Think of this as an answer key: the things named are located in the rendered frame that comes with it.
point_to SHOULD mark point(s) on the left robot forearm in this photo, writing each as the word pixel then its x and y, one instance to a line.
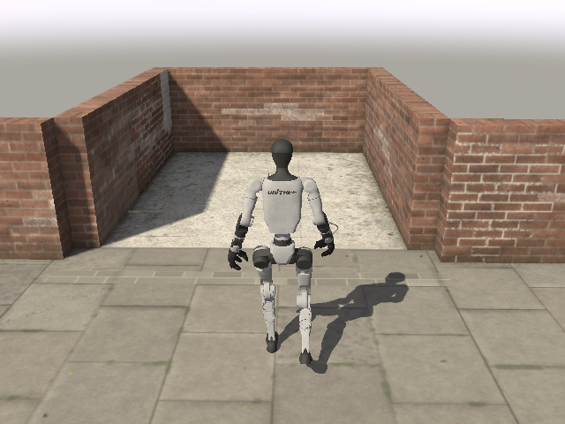
pixel 239 236

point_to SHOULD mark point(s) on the humanoid robot torso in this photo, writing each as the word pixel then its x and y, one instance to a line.
pixel 282 203

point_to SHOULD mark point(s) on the right robot forearm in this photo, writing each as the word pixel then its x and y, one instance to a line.
pixel 325 231

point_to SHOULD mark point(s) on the right robot upper arm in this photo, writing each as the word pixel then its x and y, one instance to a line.
pixel 309 185

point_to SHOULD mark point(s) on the robot right hand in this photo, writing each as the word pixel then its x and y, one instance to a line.
pixel 321 243

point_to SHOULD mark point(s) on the robot left foot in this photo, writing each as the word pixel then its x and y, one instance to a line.
pixel 272 345

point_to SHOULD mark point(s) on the left robot upper arm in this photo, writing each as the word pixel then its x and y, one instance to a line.
pixel 254 186

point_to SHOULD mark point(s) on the robot left hand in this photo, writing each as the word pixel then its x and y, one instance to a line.
pixel 232 257

